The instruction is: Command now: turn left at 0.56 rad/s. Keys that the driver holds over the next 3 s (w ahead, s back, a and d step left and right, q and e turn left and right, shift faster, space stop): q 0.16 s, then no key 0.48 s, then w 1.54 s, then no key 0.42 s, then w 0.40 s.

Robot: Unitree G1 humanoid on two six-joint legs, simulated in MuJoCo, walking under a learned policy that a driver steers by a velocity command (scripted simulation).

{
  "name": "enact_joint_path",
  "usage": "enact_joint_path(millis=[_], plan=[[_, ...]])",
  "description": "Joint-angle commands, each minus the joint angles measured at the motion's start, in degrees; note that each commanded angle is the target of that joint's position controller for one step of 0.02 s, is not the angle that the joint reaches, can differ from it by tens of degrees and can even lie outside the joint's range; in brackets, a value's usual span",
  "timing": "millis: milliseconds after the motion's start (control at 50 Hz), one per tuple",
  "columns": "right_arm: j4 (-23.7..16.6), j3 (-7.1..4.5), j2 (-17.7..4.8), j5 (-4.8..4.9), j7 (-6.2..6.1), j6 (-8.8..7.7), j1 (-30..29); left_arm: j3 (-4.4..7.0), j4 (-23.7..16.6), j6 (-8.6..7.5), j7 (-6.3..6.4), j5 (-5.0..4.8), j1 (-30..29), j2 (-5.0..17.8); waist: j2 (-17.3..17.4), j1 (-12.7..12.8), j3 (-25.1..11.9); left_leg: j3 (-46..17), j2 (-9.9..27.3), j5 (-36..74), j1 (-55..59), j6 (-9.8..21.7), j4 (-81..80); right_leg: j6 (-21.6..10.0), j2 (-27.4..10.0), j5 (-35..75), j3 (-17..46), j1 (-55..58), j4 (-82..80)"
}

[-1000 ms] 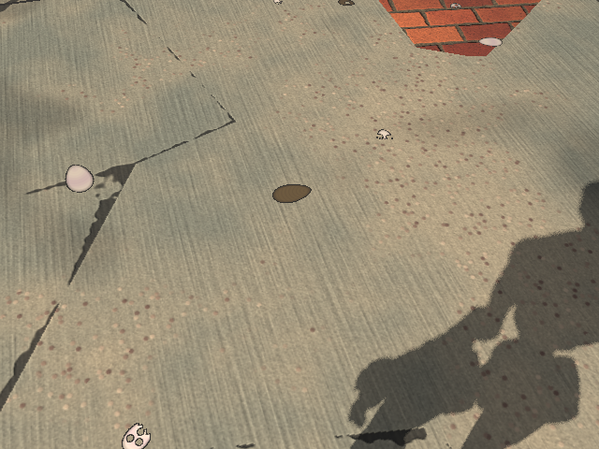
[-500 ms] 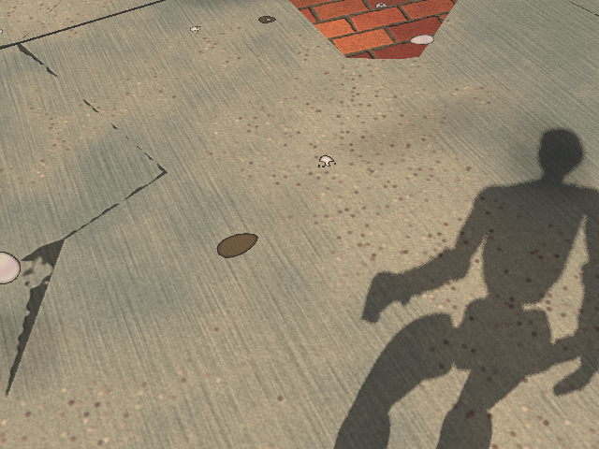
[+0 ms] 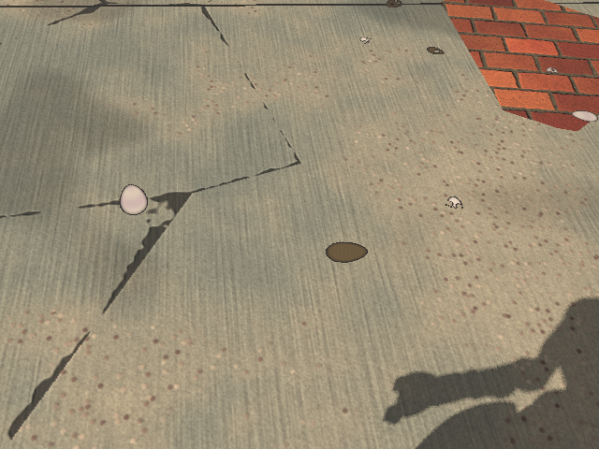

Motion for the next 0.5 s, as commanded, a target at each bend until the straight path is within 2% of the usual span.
enact_joint_path(millis=[20,100,160,220,260,280,300,320,340,360,380,420,460,500], plan=[[-3.6,-2.40,-8.8,0.04,-0.39,-0.88,1.5,0.58,-4.2,-0.36,0.21,-0.26,-1.6,3.3,8.2,-1.0,-4.3,-16.1,13.5,17.4,11.2,8.7,-6.8,0.7,-0.1,-0.5,1.5,-6.4,-2.7],[-4.1,-2.89,-10.0,-0.46,-0.38,-0.44,2.6,0.20,-5.7,-0.50,0.52,-0.46,-3.1,3.5,9.0,-2.4,-4.3,-20.0,13.7,14.9,10.5,10.0,-5.9,0.5,0.8,-3.0,2.1,-3.3,-9.8],[-4.8,-3.23,-10.8,-0.76,0.08,-0.16,1.3,-0.09,-6.7,-0.98,0.73,-0.86,-2.8,3.6,9.1,-2.2,-4.6,-22.5,12.9,16.7,7.3,9.8,-4.7,-0.4,2.1,-4.2,2.0,1.8,-14.5],[-5.4,-3.00,-10.2,-0.90,0.40,0.00,-1.5,-0.32,-6.5,-1.43,0.99,-1.42,0.3,3.8,9.9,-1.0,-6.0,-23.3,12.0,20.3,4.6,8.0,-3.2,-1.7,3.0,-4.0,1.0,9.3,-20.9],[-5.5,-2.65,-9.5,-0.33,0.30,0.20,-3.8,-0.65,-5.9,-1.93,1.31,-1.31,3.7,3.0,9.0,1.4,-6.1,-22.8,9.8,18.3,1.1,5.0,-1.1,-2.9,3.4,2.8,0.0,17.6,-32.8],[-5.5,-2.20,-8.3,0.07,0.04,0.10,-3.9,-0.56,-5.8,-2.38,1.67,-0.77,4.7,3.7,7.0,1.9,-5.8,-21.9,7.6,11.1,-2.7,2.2,0.6,-3.8,0.8,7.1,2.5,22.7,-39.9],[-5.9,-1.15,-4.6,0.06,-0.08,-0.15,-1.7,-0.19,-6.8,-2.78,2.06,0.33,3.7,7.3,-3.5,0.2,-6.0,-15.9,2.2,-3.2,-7.6,-1.1,8.9,-6.3,-11.2,4.0,15.3,25.8,-46.9],[-6.5,-1.35,-5.2,-0.16,-0.54,-0.17,-0.7,0.76,-8.0,-2.57,1.60,0.36,-0.2,12.3,-12.4,-0.9,-3.1,-5.4,-7.6,-19.6,-13.5,-2.9,16.7,-13.2,-20.9,13.7,27.4,21.3,-48.1],[-5.3,-2.14,-8.4,-1.39,-0.75,0.07,-0.9,0.37,-7.6,-2.67,1.13,0.27,0.7,9.4,-7.1,-0.1,-3.1,-6.9,-3.9,-21.2,-10.3,-3.6,26.4,-16.9,-21.6,17.0,26.1,17.2,-46.7],[-4.1,-2.32,-8.3,-0.96,-0.46,0.17,-0.5,-0.65,-7.7,-2.91,0.80,-0.33,-1.7,6.1,-4.1,-1.6,-1.9,-7.6,-3.5,-18.0,-9.1,-3.8,29.6,-16.2,-18.0,17.9,21.2,15.6,-46.1],[-3.0,-2.22,-7.7,-0.70,-0.18,0.31,0.3,-1.09,-7.9,-2.98,0.67,-0.36,-4.0,4.6,-3.5,-2.6,-1.1,-7.2,-3.2,-14.7,-8.0,-4.4,31.4,-14.3,-14.1,19.7,15.9,15.0,-45.3],[-2.0,-1.78,-6.5,-0.79,0.42,0.58,1.1,-1.28,-7.5,-3.30,0.98,-0.44,-4.2,4.3,-6.7,-2.4,-2.2,-5.8,-3.2,-12.7,-8.4,-5.7,30.7,-12.7,-10.4,27.0,10.6,19.1,-43.4],[-1.8,-1.01,-5.1,-0.45,0.50,0.76,-0.6,-1.38,-6.3,-3.33,0.95,-0.56,-1.6,4.1,-6.1,-0.7,-3.2,-4.3,-2.4,-13.3,-7.7,-6.7,25.0,-12.8,-10.0,30.5,9.1,23.0,-41.7],[-1.6,-0.04,-3.5,-0.18,0.32,1.03,-2.6,-1.34,-5.2,-3.20,0.73,-0.57,0.0,4.4,-6.8,0.7,-3.8,-1.9,-0.8,-14.4,-4.5,-6.9,16.2,-12.8,-9.9,29.5,9.1,24.8,-40.5]])
Next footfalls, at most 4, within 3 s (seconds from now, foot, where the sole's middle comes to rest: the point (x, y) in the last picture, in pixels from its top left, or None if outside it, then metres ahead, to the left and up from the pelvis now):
0.30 right None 0.06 -0.12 -0.78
0.62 left None -0.03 0.08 -0.78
1.32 left None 0.35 0.14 -0.78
1.88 right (273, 357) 0.69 0.04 -0.78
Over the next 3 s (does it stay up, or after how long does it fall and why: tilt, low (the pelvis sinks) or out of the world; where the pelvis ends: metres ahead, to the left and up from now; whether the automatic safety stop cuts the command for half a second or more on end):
stays up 0.87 0.15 0.01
